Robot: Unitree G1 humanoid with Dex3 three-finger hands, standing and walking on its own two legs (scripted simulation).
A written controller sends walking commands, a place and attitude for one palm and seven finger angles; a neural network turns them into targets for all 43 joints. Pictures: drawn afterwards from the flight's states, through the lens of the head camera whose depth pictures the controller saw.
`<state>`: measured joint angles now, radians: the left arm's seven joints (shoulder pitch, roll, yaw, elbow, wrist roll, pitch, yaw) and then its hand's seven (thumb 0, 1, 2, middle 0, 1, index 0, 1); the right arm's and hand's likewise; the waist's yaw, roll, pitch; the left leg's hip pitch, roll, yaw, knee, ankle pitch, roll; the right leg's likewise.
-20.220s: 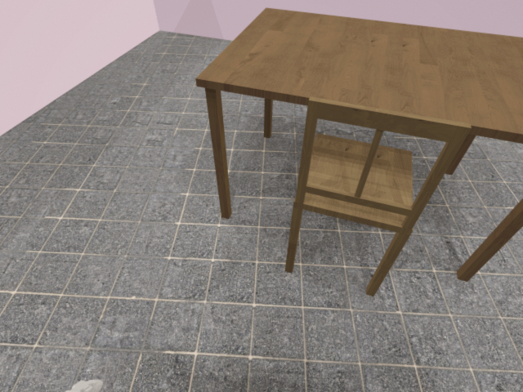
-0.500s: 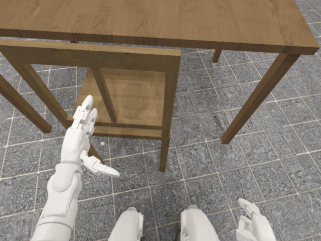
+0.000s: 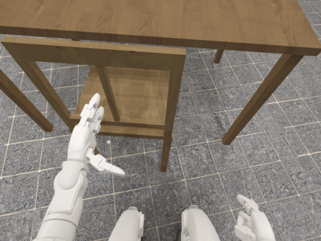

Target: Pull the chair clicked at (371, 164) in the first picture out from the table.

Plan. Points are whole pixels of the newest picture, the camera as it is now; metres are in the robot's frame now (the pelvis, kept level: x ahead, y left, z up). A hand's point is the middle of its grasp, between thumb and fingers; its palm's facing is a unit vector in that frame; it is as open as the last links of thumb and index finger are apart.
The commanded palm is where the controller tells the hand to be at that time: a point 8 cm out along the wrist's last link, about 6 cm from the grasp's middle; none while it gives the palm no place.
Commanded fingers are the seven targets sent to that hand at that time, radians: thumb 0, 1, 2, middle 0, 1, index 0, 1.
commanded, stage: push the fingers through the gap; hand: left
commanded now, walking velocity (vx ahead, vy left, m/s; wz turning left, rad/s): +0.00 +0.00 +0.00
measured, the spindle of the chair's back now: (110, 96) +0.48 +0.16 +0.02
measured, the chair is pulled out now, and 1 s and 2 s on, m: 0.00 0.00 0.00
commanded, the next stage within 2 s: hook a spindle and tug to test in 1.46 s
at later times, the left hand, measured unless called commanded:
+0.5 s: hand (112, 123) +0.39 +0.14 +0.03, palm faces -0.05 -1.00 -0.05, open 16.9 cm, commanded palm +0.38 +0.19 +0.03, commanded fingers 0.00 -0.50 0.30 -0.06 -0.08 -0.06 -0.08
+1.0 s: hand (112, 106) +0.44 +0.15 +0.03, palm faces -0.03 -1.00 -0.04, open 16.9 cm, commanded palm +0.43 +0.19 +0.03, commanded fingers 0.00 -0.50 0.30 -0.06 -0.08 -0.06 -0.08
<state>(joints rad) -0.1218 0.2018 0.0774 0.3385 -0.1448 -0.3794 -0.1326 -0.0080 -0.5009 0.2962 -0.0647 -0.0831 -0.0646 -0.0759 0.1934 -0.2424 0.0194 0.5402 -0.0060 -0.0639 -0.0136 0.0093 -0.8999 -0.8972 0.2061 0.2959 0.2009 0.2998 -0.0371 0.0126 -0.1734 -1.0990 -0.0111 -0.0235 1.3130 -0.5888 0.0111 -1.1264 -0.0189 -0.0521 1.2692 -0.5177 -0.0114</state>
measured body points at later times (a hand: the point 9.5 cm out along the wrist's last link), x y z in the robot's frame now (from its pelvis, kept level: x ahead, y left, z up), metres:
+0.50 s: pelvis +0.00 +0.00 +0.00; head +0.11 +0.01 +0.44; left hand +0.39 +0.19 +0.03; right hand +0.12 -0.25 -0.11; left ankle +0.02 +0.11 -0.62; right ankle +0.05 -0.12 -0.62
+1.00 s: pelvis +0.00 +0.01 +0.00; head +0.13 +0.02 +0.43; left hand +0.44 +0.20 +0.03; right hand +0.09 -0.26 -0.12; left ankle +0.02 +0.11 -0.62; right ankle +0.05 -0.12 -0.62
